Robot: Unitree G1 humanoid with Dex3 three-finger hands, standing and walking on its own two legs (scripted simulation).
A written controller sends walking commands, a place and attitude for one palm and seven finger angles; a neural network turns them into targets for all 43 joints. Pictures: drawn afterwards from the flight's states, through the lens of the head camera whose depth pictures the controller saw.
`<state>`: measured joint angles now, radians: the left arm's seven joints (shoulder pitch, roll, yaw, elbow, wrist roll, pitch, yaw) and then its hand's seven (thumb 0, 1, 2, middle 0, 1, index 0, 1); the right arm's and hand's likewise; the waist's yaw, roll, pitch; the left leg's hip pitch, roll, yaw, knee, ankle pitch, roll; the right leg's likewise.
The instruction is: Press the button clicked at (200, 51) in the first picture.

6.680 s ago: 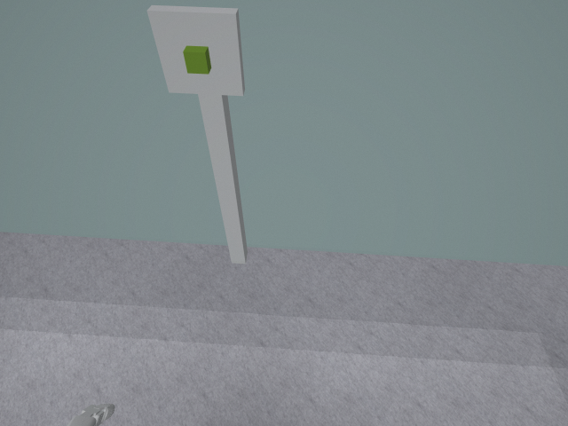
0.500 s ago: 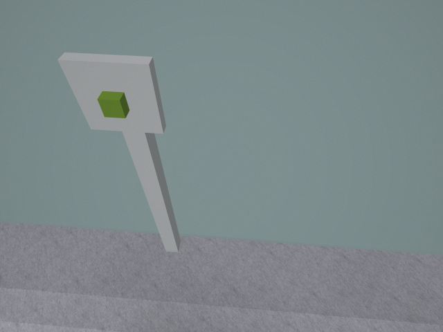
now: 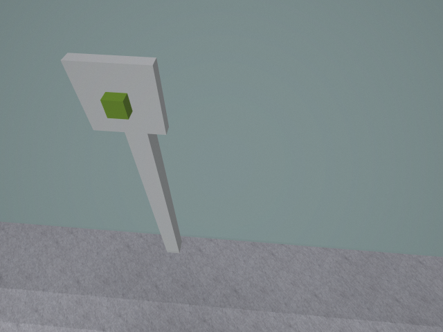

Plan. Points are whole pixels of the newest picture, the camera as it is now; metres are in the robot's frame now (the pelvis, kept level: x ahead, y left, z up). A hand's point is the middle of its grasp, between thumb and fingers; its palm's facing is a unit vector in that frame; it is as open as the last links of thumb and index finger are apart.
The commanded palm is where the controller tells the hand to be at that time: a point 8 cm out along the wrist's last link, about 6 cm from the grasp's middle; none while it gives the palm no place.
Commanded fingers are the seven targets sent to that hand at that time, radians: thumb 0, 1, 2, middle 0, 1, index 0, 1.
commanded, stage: raise the hand and make a fist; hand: left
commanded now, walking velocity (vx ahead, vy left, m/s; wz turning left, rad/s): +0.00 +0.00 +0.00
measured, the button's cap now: (117, 104) +0.52 +0.26 +0.12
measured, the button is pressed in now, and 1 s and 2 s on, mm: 0 0 0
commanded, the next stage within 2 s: none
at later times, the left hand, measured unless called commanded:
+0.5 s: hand (131, 329) +0.14 +0.16 -0.04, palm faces +0.00 -1.00 +0.02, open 5.3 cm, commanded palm +0.12 +0.23 -0.02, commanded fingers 0.00 0.90 0.90 -0.83 -0.99 -0.83 -0.99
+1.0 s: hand (102, 294) +0.17 +0.20 +0.03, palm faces +0.01 -1.00 -0.08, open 3.1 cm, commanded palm +0.14 +0.26 +0.04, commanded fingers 0.00 0.90 0.90 -1.30 -1.50 -1.30 -1.50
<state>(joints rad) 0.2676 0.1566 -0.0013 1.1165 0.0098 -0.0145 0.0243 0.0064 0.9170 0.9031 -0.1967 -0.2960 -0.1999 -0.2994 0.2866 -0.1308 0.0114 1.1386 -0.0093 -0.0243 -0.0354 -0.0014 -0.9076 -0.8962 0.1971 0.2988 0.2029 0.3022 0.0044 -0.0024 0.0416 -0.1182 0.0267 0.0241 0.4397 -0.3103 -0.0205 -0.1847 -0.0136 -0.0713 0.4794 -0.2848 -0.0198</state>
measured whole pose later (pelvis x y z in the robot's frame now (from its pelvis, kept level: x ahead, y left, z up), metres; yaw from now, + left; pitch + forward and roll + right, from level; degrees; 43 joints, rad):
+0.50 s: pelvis -0.05 +0.00 -0.06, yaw +0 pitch +10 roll +0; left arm 0.48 0.15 0.06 0.03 -0.20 -0.42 -0.24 0.01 0.91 0.90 -0.57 -0.70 -0.58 -0.71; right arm 0.14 -0.27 -0.07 0.43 0.03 -0.21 -0.02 0.01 -0.91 -0.90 0.20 0.30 0.20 0.30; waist 0.02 -0.03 -0.11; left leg -0.67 0.03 0.02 1.01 -0.50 -0.01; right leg -0.72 -0.04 -0.07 1.01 -0.46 -0.02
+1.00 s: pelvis -0.04 +0.02 -0.04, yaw +1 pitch +8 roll -1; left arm 0.47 0.23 0.15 -0.17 -0.24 -0.28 -0.20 0.02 0.90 0.90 -1.22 -1.41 -1.22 -1.41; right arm 0.31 -0.24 0.01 0.56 0.04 -0.24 -0.05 0.01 -0.90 -0.90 0.20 0.30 0.21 0.30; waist -0.02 0.04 -0.08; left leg -0.58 0.03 0.00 0.91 -0.47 0.01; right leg -0.59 -0.03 -0.09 0.86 -0.40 0.00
